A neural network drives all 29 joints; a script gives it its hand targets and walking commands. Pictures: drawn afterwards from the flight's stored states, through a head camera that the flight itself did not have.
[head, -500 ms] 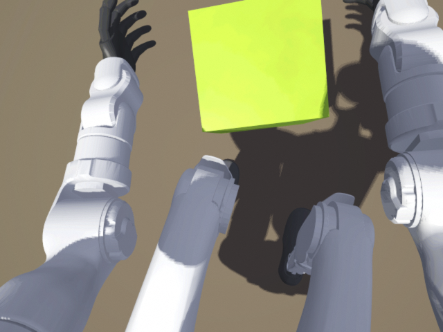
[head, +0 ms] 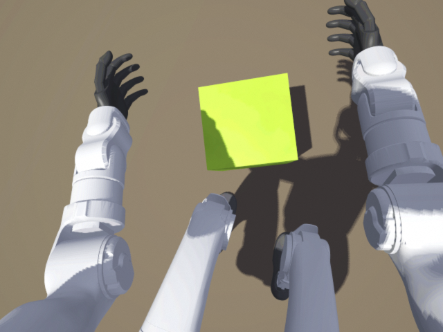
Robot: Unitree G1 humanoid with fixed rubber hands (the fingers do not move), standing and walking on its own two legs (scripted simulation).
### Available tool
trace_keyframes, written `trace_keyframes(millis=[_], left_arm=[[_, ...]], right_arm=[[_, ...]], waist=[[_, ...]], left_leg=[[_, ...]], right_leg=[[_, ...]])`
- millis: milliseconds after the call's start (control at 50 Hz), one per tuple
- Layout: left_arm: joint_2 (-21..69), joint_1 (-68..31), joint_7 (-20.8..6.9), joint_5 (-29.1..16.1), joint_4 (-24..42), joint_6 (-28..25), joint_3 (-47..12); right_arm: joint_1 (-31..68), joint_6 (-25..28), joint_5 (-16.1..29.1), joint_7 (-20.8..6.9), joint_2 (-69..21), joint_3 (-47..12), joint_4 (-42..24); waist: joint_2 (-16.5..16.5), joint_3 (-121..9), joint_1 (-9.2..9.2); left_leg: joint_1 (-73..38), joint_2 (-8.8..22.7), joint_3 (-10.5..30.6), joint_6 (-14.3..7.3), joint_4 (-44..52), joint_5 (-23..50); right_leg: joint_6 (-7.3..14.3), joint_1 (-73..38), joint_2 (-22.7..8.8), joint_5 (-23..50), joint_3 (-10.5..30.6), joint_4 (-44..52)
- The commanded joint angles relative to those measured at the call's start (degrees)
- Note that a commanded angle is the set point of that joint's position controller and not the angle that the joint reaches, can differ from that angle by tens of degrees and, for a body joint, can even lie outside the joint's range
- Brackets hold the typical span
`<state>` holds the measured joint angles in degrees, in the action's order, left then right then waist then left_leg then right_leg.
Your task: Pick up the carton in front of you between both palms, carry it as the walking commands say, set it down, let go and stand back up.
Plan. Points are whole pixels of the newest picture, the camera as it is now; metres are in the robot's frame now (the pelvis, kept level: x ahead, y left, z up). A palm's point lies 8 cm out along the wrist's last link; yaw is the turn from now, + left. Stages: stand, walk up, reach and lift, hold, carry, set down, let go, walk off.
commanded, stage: set down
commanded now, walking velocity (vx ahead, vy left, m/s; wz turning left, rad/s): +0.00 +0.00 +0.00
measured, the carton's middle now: (248, 130) +0.46 +0.09 -0.43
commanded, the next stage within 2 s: let go in 0.16 s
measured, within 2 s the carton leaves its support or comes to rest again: neither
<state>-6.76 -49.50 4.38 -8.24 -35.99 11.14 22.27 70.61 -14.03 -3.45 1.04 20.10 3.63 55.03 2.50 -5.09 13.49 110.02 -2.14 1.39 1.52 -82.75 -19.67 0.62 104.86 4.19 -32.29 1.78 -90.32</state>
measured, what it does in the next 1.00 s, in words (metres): rises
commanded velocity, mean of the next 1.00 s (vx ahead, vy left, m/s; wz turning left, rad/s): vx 0.00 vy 0.00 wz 0.00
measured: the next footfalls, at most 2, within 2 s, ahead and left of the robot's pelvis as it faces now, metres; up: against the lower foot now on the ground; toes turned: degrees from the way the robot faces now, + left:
none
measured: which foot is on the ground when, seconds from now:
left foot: down 0.00-1.00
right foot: down 0.00-1.00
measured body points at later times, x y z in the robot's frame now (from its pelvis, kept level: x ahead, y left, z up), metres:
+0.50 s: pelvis +0.05 +0.01 +0.14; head +0.27 +0.00 +0.53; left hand +0.37 +0.27 +0.04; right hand +0.48 -0.12 +0.03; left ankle +0.13 +0.12 -0.52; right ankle +0.05 -0.11 -0.52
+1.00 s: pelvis +0.11 +0.02 +0.21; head +0.19 +0.01 +0.66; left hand +0.28 +0.25 +0.14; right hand +0.35 -0.19 +0.12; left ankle +0.13 +0.12 -0.52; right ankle +0.05 -0.11 -0.52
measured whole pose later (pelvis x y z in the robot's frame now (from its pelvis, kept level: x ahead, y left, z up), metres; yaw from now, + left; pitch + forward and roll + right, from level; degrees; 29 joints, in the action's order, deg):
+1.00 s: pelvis +0.11 +0.02 +0.21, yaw +0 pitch +7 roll +0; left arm -11.4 11.7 -3.7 -1.5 -20.2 2.4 0.1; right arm -2.1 -0.9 -3.8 2.4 9.2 5.5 31.3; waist -1.1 3.0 5.2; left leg 23.4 -2.9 2.1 -1.0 -29.5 -12.6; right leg 0.1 16.3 1.0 -20.3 3.8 -30.0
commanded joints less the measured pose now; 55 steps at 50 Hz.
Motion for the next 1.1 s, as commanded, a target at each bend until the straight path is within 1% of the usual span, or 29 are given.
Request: trace_keyframes(millis=[0, 20, 40, 60, 120, 200, 220, 300, 320, 340, 360, 400, 420, 440, 460, 480, 560, 580, 660, 760, 820, 840, 860, 880, 920, 940, 1040, 1060, 1080], left_arm=[[-8.1, -1.7, -0.3, 4.6, 6.2, -2.1, 2.3], [-10.0, -2.0, -0.4, 4.2, 11.4, -3.2, 4.1], [-7.6, -3.2, -1.0, 3.1, 9.2, -3.0, 2.3], [-9.7, -4.7, -0.8, 3.3, 9.2, -2.8, 2.5], [-8.2, 1.5, -2.2, 4.4, 5.8, -3.0, 4.1], [-5.0, 1.7, -3.8, 3.5, 4.0, -4.0, 1.1], [-4.7, 1.8, -5.2, 3.0, 2.1, -3.9, 0.6], [-3.1, 18.1, -7.9, 6.0, 0.7, -5.5, -3.1], [-5.8, 15.2, -8.1, 6.3, 4.6, -6.7, -4.9], [-8.5, 19.8, -8.6, 8.3, 9.4, -7.5, -1.8], [-9.8, 21.0, -8.7, 8.7, 10.0, -8.0, -3.9], [-9.5, 25.3, -9.5, 10.0, 10.1, -7.8, -5.4], [-10.3, 25.5, -10.0, 10.4, 9.8, -8.0, -5.3], [-6.8, 27.5, -10.6, 8.3, 9.1, -8.2, -8.7], [-9.1, 26.4, -11.4, 8.6, 16.5, -9.0, -10.0], [-7.6, 31.6, -11.9, 7.9, 12.5, -8.7, -11.9], [-10.0, 41.1, -12.4, 7.7, 13.0, -9.0, -14.2], [-9.0, 41.7, -12.0, 8.0, 13.4, -9.0, -16.0], [-6.6, 50.6, -10.6, 6.0, 18.9, -9.8, -20.6], [-8.6, 56.1, -8.8, 7.4, 20.6, -10.3, -20.5], [-9.4, 59.1, -8.7, 6.7, 22.0, -9.8, -20.8], [-9.7, 56.3, -8.4, 7.0, 22.0, -9.9, -20.6], [-8.7, 58.2, -7.8, 6.8, 21.6, -9.9, -19.7], [-9.1, 58.0, -7.7, 6.7, 21.9, -10.1, -20.7], [-8.0, 60.5, -8.1, 6.6, 21.6, -10.1, -20.7], [-8.2, 60.3, -8.1, 5.9, 20.9, -9.5, -22.8], [-13.1, 63.4, -7.4, 8.2, 18.2, -9.4, -15.6], [-10.1, 63.5, -7.8, 7.7, 16.7, -9.8, -19.8], [-14.0, 63.1, -7.8, 7.9, 15.7, -9.2, -15.9]], right_arm=[[11.4, 1.9, 2.5, -1.2, 1.7, -1.0, -10.6], [10.9, 1.8, 0.6, -0.6, 3.2, 0.1, -10.9], [12.9, 1.6, 2.7, -1.0, 1.1, -2.5, -11.2], [9.9, 1.1, 2.0, -1.4, 0.1, -0.8, -7.8], [7.1, 2.0, 2.8, -0.8, -0.4, -1.1, -10.4], [6.8, 2.8, -0.9, 0.6, 1.0, 1.1, -9.2], [3.9, 2.5, -1.3, 0.7, -0.4, 3.3, -5.5], [-14.4, 5.0, -4.6, 2.8, -5.8, 5.2, -9.7], [-17.5, 5.4, -4.9, 3.5, -7.0, 6.2, -10.4], [-20.1, 6.1, -5.0, 4.4, -7.2, 5.6, -15.0], [-22.5, 6.5, -4.7, 5.3, -10.8, 5.9, -16.7], [-24.3, 7.1, -3.3, 6.2, -11.9, 4.4, -22.8], [-25.4, 7.7, -2.8, 6.6, -11.8, 3.4, -26.0], [-29.1, 8.3, -4.3, 7.1, -11.5, 6.4, -24.4], [-31.0, 8.5, -3.3, 8.0, -13.0, 4.5, -27.9], [-35.8, 8.9, -2.8, 8.0, -10.5, 5.5, -26.3], [-45.5, 9.6, -4.0, 7.7, -11.6, 5.4, -27.1], [-46.1, 9.9, -4.0, 6.9, -9.9, 8.4, -27.4], [-53.0, 12.7, -1.1, 5.1, -11.1, 4.2, -30.9], [-63.6, 13.8, -3.2, 2.7, -6.4, 6.2, -27.6], [-65.3, 14.1, -0.4, 2.8, -8.4, 5.0, -30.5], [-70.7, 14.1, 0.0, 3.0, -7.8, 3.8, -28.6], [-69.8, 14.2, -1.0, 2.2, -7.2, 3.6, -27.5], [-69.6, 14.3, -0.8, 1.9, -4.9, 4.8, -28.8], [-71.0, 14.4, -0.6, 0.9, -6.7, 1.5, -29.4], [-75.1, 13.9, -0.3, 0.9, -7.1, 2.1, -29.0], [-78.5, 13.8, 1.3, -1.8, -5.4, 1.5, -31.8], [-80.9, 13.7, 2.0, -1.6, -5.6, 0.8, -31.9], [-83.5, 13.6, 1.1, -1.9, -2.7, 2.2, -30.3]], waist=[[8.8, -59.9, 6.88], [11.4, -59.6, 4.34], [10.8, -62.4, 6.42], [11.5, -58.6, 3.12], [10.6, -55.3, 5.26], [7.9, -53.3, 2.54], [9.9, -49.7, -0.83], [7.0, -54.8, -0.56], [5.8, -54.7, -3.16], [3.7, -58.7, 1.25], [5.3, -56.2, -1.28], [1.9, -46.8, 1.84], [3.8, -43.1, 1.05], [3.4, -38.2, -3.25], [3.6, -40.5, -1.83], [0.3, -35.9, -3.90], [-0.7, -26.8, -3.29], [-1.8, -18.5, -6.00], [-5.8, -21.9, -3.43], [-5.1, -7.6, -7.67], [-4.9, -11.3, -7.97], [-4.3, -5.8, -11.58], [-3.5, -4.3, -8.39], [-2.0, -5.2, -11.21], [-2.6, -5.3, -8.94], [0.4, -4.7, -11.43], [-1.5, -7.8, -10.34], [-3.4, -4.7, -13.26], [0.3, -3.7, -12.74]], left_leg=[[-47.9, -1.4, -6.5, 0.9, 9.3, 27.7], [-42.2, -1.8, -7.6, 0.9, 9.5, 27.9], [-41.3, -1.6, -7.5, 1.2, 10.9, 28.0], [-43.6, -1.3, -7.6, 1.0, 12.8, 24.0], [-47.2, -1.3, -7.5, 0.7, 16.9, 24.9], [-54.6, -0.6, -6.2, 0.9, 18.8, 31.6], [-52.2, -0.3, -5.9, 0.7, 21.1, 27.3], [-63.5, -1.2, -6.9, 1.4, 24.4, 35.1], [-65.6, -1.1, -3.8, 0.4, 26.3, 37.5], [-70.5, -1.4, -4.9, 0.4, 26.3, 41.1], [-73.1, -1.6, -3.4, -0.4, 28.0, 39.8], [-74.9, -1.4, -4.4, -0.7, 33.8, 33.9], [-73.8, -1.3, -4.8, -1.0, 33.8, 31.6], [-73.2, -1.0, -4.4, -0.7, 34.9, 29.8], [-77.3, -1.2, -4.1, -1.2, 35.3, 28.0], [-81.5, -0.4, -3.8, -1.0, 36.5, 27.2], [-87.9, 0.4, -3.0, -0.2, 42.3, 15.8], [-89.2, 0.5, -0.2, -0.7, 45.4, 14.3], [-102.9, 1.5, 1.0, 0.1, 48.2, 16.2], [-104.4, 1.6, 0.9, 0.5, 52.5, 15.6], [-110.6, 1.6, 2.5, 0.3, 52.0, 24.5], [-107.3, 1.4, 1.4, 0.3, 51.8, 24.5], [-107.6, 1.3, 1.4, 0.9, 53.8, 27.4], [-109.3, 1.0, 1.8, 0.1, 53.7, 28.4], [-108.8, 0.1, 1.2, 0.1, 54.3, 28.5], [-109.2, -0.1, 0.5, 0.0, 54.2, 27.3], [-112.8, -0.9, 0.4, -0.2, 56.1, 36.9], [-111.8, -0.5, 0.9, -0.3, 56.4, 35.8], [-112.2, -0.8, 0.4, -0.7, 55.5, 38.7]], right_leg=[[-1.9, -30.9, 2.7, 16.2, -1.3, 15.5], [-1.9, -33.1, 2.3, 19.0, -1.4, 17.3], [-1.5, -39.9, 1.7, 21.3, 0.0, 16.6], [-2.1, -37.5, 1.9, 18.2, -0.9, 18.6], [-2.5, -40.6, 1.6, 20.1, 0.1, 23.8], [-1.8, -39.0, 0.8, 24.1, 0.7, 28.5], [-2.3, -40.6, 1.3, 23.4, -0.5, 29.5], [-3.4, -51.4, 0.8, 34.3, 0.0, 34.0], [-2.9, -50.2, 1.2, 35.6, 1.0, 34.4], [-3.6, -52.6, 1.1, 36.2, 1.8, 36.4], [-3.4, -53.1, 1.7, 34.5, 0.1, 36.5], [-2.9, -55.8, 1.7, 28.9, 1.4, 41.8], [-3.4, -55.9, 1.6, 28.7, 0.7, 43.0], [-3.3, -57.4, 0.9, 27.7, 0.7, 46.0], [-3.7, -59.6, 0.7, 23.7, 0.1, 46.6], [-3.3, -57.1, 0.9, 20.3, -0.3, 48.7], [-1.7, -63.2, 0.1, 9.5, -0.8, 53.7], [-2.3, -57.0, 1.3, 9.4, -2.8, 53.0], [-0.4, -64.3, 0.3, 10.6, -2.0, 55.7], [0.4, -70.8, 0.0, 11.4, -1.6, 61.8], [-0.1, -77.9, -0.9, 17.2, -1.3, 63.2], [0.1, -75.8, -0.7, 18.8, -1.0, 64.2], [-0.1, -77.5, -1.1, 19.4, -1.1, 65.2], [-0.6, -77.8, -0.4, 21.7, -1.4, 65.6], [0.2, -82.5, -2.1, 23.7, -0.3, 66.2], [-0.8, -84.3, -1.9, 27.1, 0.3, 66.9], [-2.5, -88.1, -1.9, 36.9, -0.2, 67.9], [-2.3, -87.1, -2.2, 38.0, 1.0, 68.5], [-2.6, -85.7, -2.5, 41.4, 1.1, 68.7]])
